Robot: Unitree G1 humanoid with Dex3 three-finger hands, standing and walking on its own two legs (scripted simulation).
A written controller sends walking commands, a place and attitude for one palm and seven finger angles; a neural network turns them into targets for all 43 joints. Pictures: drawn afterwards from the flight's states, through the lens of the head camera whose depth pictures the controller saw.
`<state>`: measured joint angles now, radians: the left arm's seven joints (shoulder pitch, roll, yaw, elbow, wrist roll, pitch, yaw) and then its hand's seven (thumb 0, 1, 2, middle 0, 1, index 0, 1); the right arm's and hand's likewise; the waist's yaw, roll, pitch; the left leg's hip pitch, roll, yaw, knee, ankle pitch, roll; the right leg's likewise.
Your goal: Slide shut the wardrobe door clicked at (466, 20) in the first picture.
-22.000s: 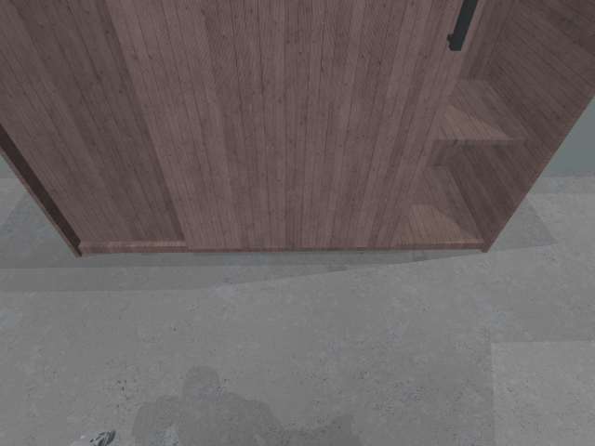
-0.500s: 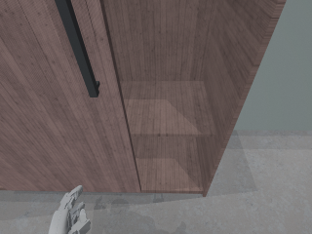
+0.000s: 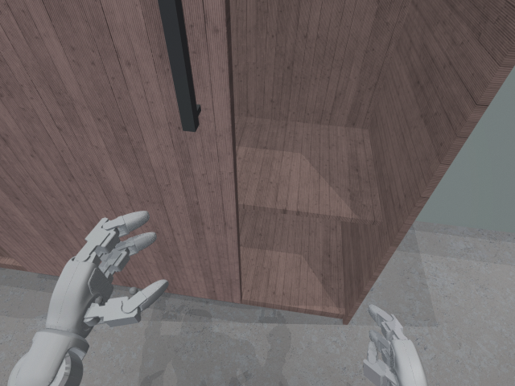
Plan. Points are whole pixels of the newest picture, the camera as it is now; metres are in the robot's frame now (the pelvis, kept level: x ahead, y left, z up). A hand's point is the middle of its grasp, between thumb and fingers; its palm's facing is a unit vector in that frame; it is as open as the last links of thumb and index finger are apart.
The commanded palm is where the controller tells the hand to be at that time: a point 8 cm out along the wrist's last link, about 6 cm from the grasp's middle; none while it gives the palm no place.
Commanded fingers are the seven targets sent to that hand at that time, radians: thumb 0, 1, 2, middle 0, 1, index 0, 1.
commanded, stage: raise the hand with hooked fingers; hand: left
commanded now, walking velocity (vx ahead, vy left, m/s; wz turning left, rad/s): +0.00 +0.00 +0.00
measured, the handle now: (181, 36) +0.51 +0.18 +0.30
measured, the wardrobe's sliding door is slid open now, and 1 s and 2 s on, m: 0.39 0.39 0.39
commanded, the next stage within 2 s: move the hooked fingers beside the handle in 1.42 s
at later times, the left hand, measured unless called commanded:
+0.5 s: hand (72, 202) +0.25 +0.25 +0.21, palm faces +0.07 -0.99 -0.12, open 13.0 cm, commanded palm +0.22 +0.29 +0.22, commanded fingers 0.00 -0.50 0.30 -0.30 -1.20 -0.30 -1.20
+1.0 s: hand (19, 102) +0.29 +0.28 +0.31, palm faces +0.09 -0.98 -0.16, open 13.9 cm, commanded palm +0.25 +0.31 +0.30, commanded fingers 0.00 -0.50 0.30 -0.30 -1.20 -0.30 -1.20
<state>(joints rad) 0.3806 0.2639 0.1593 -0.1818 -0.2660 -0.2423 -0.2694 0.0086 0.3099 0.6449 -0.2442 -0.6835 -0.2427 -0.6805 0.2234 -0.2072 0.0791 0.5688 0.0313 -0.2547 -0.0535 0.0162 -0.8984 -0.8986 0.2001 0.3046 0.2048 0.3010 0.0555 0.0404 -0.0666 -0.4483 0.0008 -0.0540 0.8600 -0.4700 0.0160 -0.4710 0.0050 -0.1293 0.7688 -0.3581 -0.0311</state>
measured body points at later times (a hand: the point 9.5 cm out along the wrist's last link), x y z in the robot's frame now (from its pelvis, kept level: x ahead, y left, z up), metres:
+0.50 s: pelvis +0.01 +0.01 +0.03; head -0.02 +0.00 +0.48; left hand +0.25 +0.30 +0.22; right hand +0.21 -0.22 -0.02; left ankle -0.01 +0.11 -0.70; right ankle +0.03 -0.10 -0.70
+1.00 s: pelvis +0.01 -0.01 +0.04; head -0.02 -0.04 +0.48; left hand +0.28 +0.33 +0.32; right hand +0.21 -0.22 -0.03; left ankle -0.01 +0.11 -0.70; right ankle +0.03 -0.10 -0.70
